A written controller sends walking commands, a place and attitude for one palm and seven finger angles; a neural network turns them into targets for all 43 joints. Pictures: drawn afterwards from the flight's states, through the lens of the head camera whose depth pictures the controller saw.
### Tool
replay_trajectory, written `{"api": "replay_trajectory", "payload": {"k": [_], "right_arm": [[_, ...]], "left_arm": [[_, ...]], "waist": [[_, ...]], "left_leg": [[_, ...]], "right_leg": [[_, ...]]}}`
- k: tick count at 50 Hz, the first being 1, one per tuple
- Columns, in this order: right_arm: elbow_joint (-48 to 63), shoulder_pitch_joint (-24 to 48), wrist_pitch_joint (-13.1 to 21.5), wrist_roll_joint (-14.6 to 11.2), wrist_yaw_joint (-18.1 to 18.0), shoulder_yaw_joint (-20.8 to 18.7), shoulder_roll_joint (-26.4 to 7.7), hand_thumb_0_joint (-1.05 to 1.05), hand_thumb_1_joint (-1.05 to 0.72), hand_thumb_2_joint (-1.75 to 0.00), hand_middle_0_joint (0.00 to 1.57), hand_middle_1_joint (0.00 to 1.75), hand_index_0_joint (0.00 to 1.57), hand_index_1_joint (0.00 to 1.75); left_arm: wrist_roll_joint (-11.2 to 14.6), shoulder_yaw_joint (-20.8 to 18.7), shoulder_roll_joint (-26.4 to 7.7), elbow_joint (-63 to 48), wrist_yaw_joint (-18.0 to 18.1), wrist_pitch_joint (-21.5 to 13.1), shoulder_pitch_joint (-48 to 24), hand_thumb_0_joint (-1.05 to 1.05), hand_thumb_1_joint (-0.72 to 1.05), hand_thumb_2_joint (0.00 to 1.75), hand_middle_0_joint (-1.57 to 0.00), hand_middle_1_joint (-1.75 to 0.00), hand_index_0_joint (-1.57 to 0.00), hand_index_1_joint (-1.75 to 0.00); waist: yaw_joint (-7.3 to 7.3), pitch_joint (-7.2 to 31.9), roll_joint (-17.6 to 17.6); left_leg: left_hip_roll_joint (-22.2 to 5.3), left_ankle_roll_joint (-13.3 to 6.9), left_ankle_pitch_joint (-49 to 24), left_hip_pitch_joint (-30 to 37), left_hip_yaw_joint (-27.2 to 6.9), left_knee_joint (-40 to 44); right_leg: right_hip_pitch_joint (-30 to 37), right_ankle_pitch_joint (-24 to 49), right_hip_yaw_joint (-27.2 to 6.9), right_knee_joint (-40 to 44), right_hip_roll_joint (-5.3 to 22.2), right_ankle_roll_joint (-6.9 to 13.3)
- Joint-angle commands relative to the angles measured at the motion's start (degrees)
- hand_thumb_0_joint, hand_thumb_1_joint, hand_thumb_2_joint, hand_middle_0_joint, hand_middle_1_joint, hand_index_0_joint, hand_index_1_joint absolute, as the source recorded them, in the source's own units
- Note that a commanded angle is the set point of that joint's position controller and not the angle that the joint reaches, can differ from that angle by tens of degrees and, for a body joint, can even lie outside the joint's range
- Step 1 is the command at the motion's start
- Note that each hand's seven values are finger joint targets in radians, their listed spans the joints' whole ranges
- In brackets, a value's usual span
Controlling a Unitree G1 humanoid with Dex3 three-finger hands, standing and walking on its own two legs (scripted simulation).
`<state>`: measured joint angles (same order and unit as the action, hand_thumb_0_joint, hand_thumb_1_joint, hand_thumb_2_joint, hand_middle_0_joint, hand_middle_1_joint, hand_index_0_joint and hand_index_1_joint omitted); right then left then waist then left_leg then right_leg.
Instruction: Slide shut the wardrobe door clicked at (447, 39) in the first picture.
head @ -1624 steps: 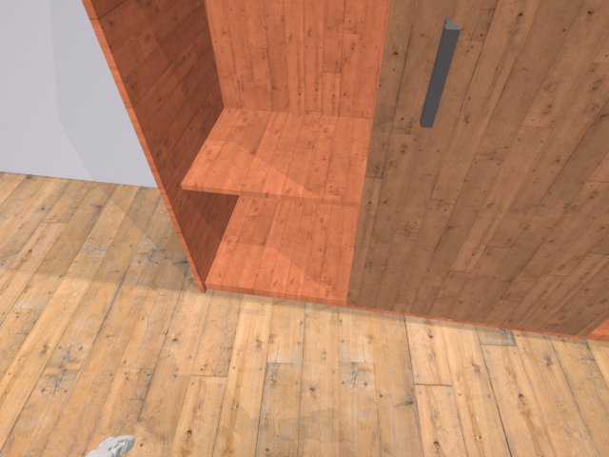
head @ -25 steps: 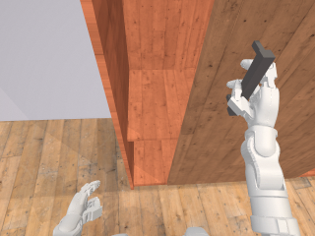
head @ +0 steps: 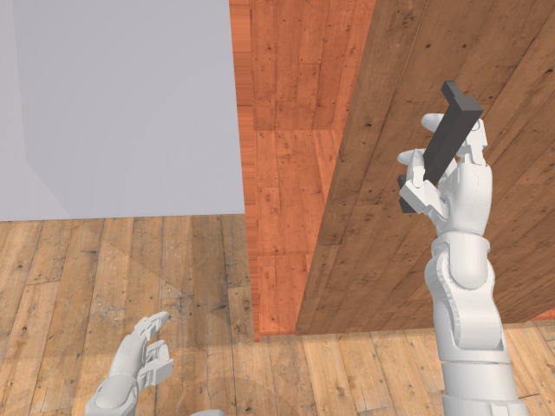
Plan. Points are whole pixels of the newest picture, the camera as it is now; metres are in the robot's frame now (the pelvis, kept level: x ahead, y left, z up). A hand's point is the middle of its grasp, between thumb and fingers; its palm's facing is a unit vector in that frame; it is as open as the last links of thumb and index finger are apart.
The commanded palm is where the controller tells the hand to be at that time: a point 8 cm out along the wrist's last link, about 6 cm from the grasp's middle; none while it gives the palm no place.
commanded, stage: step sideways, sliding the door along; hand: right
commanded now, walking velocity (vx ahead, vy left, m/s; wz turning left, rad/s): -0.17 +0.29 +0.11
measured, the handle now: (428, 152) +0.40 -0.19 +0.18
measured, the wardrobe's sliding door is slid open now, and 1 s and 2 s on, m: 0.12 0.00 0.00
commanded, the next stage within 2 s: stop walking and hold the door there in 1.08 s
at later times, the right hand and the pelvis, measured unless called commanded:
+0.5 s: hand (337, 187) +0.35 -0.07 +0.17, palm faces +0.14 +0.99 -0.06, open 6.6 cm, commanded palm +0.31 -0.05 +0.18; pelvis +0.00 +0.07 +0.00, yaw +1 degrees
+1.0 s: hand (311, 183) +0.35 -0.03 +0.17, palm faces +0.31 +0.95 -0.04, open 6.5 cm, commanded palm +0.31 +0.00 +0.18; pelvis +0.01 +0.16 +0.00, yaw +1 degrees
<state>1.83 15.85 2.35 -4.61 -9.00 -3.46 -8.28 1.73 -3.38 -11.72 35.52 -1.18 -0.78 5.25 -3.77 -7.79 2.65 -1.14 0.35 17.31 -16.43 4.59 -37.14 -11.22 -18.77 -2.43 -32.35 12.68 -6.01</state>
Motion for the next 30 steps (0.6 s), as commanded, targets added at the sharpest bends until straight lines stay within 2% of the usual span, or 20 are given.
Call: {"api": "replay_trajectory", "payload": {"k": [1,3,5,6,7,9,10,11,12,13,17,19,21,22,24,26,27,28,29,30], "right_arm": [[23.55,24.3,10.33,1.56,7.82,18.59,4.32,0.0,-0.9,-0.9,0.45,1.4,0.45,1.4],[22.11,24.25,10.0,2.21,8.09,18.27,4.51,0.0,-0.9,-0.9,0.45,1.4,0.45,1.4],[20.65,22.87,9.13,1.88,7.42,16.46,2.15,0.0,-0.9,-0.9,0.45,1.4,0.45,1.4],[20.35,21.57,8.73,1.87,6.9,17.32,2.72,0.0,-0.9,-0.9,0.45,1.4,0.45,1.4],[19.68,22.12,8.99,1.65,6.9,18.01,4.28,0.0,-0.9,-0.9,0.45,1.4,0.45,1.4],[25.44,25.73,10.22,0.94,6.73,19.89,5.73,0.0,-0.9,-0.9,0.45,1.4,0.45,1.4],[26.3,25.45,10.81,0.61,6.89,20.0,5.74,0.0,-0.9,-0.9,0.45,1.4,0.45,1.4],[25.31,25.55,11.07,0.81,7.67,22.26,6.61,0.0,-0.9,-0.9,0.45,1.4,0.45,1.4],[20.23,22.9,10.58,1.33,8.6,21.66,7.84,0.0,-0.9,-0.9,0.45,1.4,0.45,1.4],[20.4,22.75,10.49,1.89,8.89,22.42,8.63,0.0,-0.9,-0.9,0.45,1.4,0.45,1.4],[20.19,26.68,10.69,2.39,8.99,21.24,7.29,0.0,-0.9,-0.9,0.45,1.4,0.45,1.4],[20.75,27.06,10.78,2.64,9.26,20.69,6.44,0.0,-0.9,-0.9,0.45,1.4,0.45,1.4],[20.94,27.18,9.5,2.92,8.55,19.58,3.37,0.0,-0.9,-0.9,0.45,1.4,0.45,1.4],[21.26,25.9,9.05,2.5,7.85,17.88,2.09,0.0,-0.9,-0.9,0.45,1.4,0.45,1.4],[21.33,22.7,8.52,2.6,7.01,17.45,2.72,0.0,-0.9,-0.9,0.45,1.4,0.45,1.4],[24.92,25.45,8.97,1.84,7.24,20.88,6.15,0.0,-0.9,-0.9,0.45,1.4,0.45,1.4],[26.41,24.6,10.05,1.25,7.5,21.38,6.67,0.0,-0.9,-0.9,0.45,1.4,0.45,1.4],[27.25,24.02,11.17,0.47,8.29,22.18,7.09,0.0,-0.9,-0.9,0.45,1.4,0.45,1.4],[23.52,22.19,11.14,1.07,9.16,21.74,7.26,0.0,-0.9,-0.9,0.45,1.4,0.45,1.4],[22.26,22.45,11.04,1.71,9.47,21.32,7.46,0.0,-0.9,-0.9,0.45,1.4,0.45,1.4]], "left_arm": [[0.57,-1.72,-5.7,-9.74,-0.91,-2.67,-5.34,0.0,0.9,0.9,-0.2,-0.3,-0.2,-0.3],[1.66,-1.71,-4.81,-10.09,-1.0,-2.87,-4.46,0.0,0.9,0.9,-0.2,-0.3,-0.2,-0.3],[2.0,-2.23,-4.36,-9.33,-0.3,-2.87,-5.01,0.0,0.9,0.9,-0.2,-0.3,-0.2,-0.3],[1.54,-1.89,-4.62,-8.77,0.11,-2.74,-4.72,0.0,0.9,0.9,-0.2,-0.3,-0.2,-0.3],[1.01,-1.23,-3.7,-8.25,0.12,-2.53,-4.36,0.0,0.9,0.9,-0.2,-0.3,-0.2,-0.3],[0.61,-0.72,-3.96,-8.76,0.69,-2.63,-6.0,0.0,0.9,0.9,-0.2,-0.3,-0.2,-0.3],[-0.16,-1.66,-6.6,-9.79,0.71,-2.64,-6.5,0.0,0.9,0.9,-0.2,-0.3,-0.2,-0.3],[-0.63,-1.73,-6.76,-10.2,0.16,-1.71,-6.32,0.0,0.9,0.9,-0.2,-0.3,-0.2,-0.3],[-0.35,-2.0,-7.65,-10.71,-1.02,-1.6,-6.38,0.0,0.9,0.9,-0.2,-0.3,-0.2,-0.3],[-0.58,-1.99,-6.85,-10.82,-0.53,-1.05,-7.14,0.0,0.9,0.9,-0.2,-0.3,-0.2,-0.3],[-0.43,-1.26,-6.2,-10.06,-1.77,-1.68,-4.5,0.0,0.9,0.9,-0.2,-0.3,-0.2,-0.3],[0.15,-1.14,-5.83,-10.35,-1.64,-1.61,-4.49,0.0,0.9,0.9,-0.2,-0.3,-0.2,-0.3],[1.39,-0.3,-3.8,-10.43,-0.73,-1.5,-4.53,0.0,0.9,0.9,-0.2,-0.3,-0.2,-0.3],[1.08,-0.48,-3.36,-9.54,-0.15,-1.61,-4.91,0.0,0.9,0.9,-0.2,-0.3,-0.2,-0.3],[0.29,-1.22,-4.31,-8.24,0.52,-1.72,-4.67,0.0,0.9,0.9,-0.2,-0.3,-0.2,-0.3],[0.02,0.06,-3.35,-7.7,1.07,-1.86,-4.75,0.0,0.9,0.9,-0.2,-0.3,-0.2,-0.3],[-0.41,-0.4,-4.56,-8.1,1.33,-2.12,-4.68,0.0,0.9,0.9,-0.2,-0.3,-0.2,-0.3],[-1.52,-1.77,-7.06,-9.02,0.82,-2.28,-4.95,0.0,0.9,0.9,-0.2,-0.3,-0.2,-0.3],[-1.37,-1.52,-6.99,-9.79,-0.68,-1.9,-5.72,0.0,0.9,0.9,-0.2,-0.3,-0.2,-0.3],[-1.16,-1.86,-7.47,-10.08,-1.04,-1.15,-6.11,0.0,0.9,0.9,-0.2,-0.3,-0.2,-0.3]], "waist": [[5.58,22.73,9.43],[5.76,25.25,-0.73],[6.47,25.12,-16.73],[6.43,24.75,-14.67],[6.25,24.17,-13.38],[7.47,25.61,-3.51],[6.63,25.82,7.86],[6.52,24.29,13.31],[4.86,25.1,7.4],[5.0,20.41,9.08],[5.19,21.91,14.42],[5.26,24.69,9.36],[6.6,26.77,-8.08],[6.93,25.53,-15.61],[5.35,24.89,-19.53],[7.58,25.54,-9.97],[8.33,27.44,-1.54],[7.72,27.49,10.29],[5.67,29.01,8.22],[5.1,25.0,6.56]], "left_leg": [[-0.54,-0.64,-6.66,4.61,-1.84,3.24],[-3.03,-1.64,-27.21,10.57,-4.41,9.32],[-11.05,-7.57,-51.79,16.31,-17.3,9.83],[-11.75,-8.13,-50.23,15.74,-17.96,10.38],[-10.69,-6.74,-42.42,14.36,-15.09,9.67],[-5.84,-3.29,-31.04,7.63,-8.65,3.24],[-1.18,-0.46,-21.54,1.27,-4.06,-3.94],[-0.52,0.13,0.77,-3.67,-3.55,-12.89],[1.33,0.02,10.13,-5.5,-4.78,-20.46],[-0.57,-0.31,9.41,-6.82,-5.46,-18.04],[0.6,-1.28,3.55,-2.16,-1.41,-2.46],[1.07,-1.27,-6.7,4.32,-0.22,6.66],[-6.23,-4.63,-37.92,14.35,-9.77,11.52],[-11.14,-7.87,-51.64,15.8,-16.75,10.09],[-12.29,-10.62,-65.82,21.98,-18.96,6.04],[-8.96,-6.18,-58.23,16.24,-11.47,-1.29],[-5.02,-2.37,-47.89,7.26,-5.75,-9.91],[-0.99,0.15,-12.0,-7.29,-2.97,-18.23],[0.74,-0.41,10.79,-9.31,-7.27,-25.41],[0.35,-0.29,11.95,-11.97,-7.92,-25.66]], "right_leg": [[13.88,51.19,0.88,-1.53,10.09,10.44],[9.33,35.64,5.63,-9.71,2.24,10.73],[-2.55,-1.64,4.68,-15.34,-6.73,5.94],[-3.29,-8.21,2.79,-14.3,-7.63,5.67],[-2.56,-8.48,2.64,-7.88,-6.37,6.4],[8.73,14.77,2.75,7.36,-1.97,7.87],[13.55,31.45,-6.12,8.75,7.51,11.35],[13.5,42.6,-12.51,9.49,15.29,15.11],[12.71,33.41,-12.8,12.77,17.29,16.9],[9.67,39.58,-8.15,9.17,16.49,17.75],[14.54,45.14,2.99,-0.13,9.98,11.74],[14.38,41.23,3.33,-6.25,7.59,10.07],[4.32,21.64,5.71,-14.35,-2.05,8.03],[-2.69,2.44,5.99,-15.52,-6.5,7.21],[-9.04,-9.22,3.11,-16.02,-8.64,6.3],[2.12,8.55,4.25,4.4,-5.3,7.93],[14.15,36.21,0.29,10.0,0.86,10.39],[24.22,63.52,-11.73,6.94,13.42,15.33],[24.24,61.22,-14.88,7.55,17.89,18.53],[21.38,56.36,-11.35,7.48,18.19,19.57]]}}
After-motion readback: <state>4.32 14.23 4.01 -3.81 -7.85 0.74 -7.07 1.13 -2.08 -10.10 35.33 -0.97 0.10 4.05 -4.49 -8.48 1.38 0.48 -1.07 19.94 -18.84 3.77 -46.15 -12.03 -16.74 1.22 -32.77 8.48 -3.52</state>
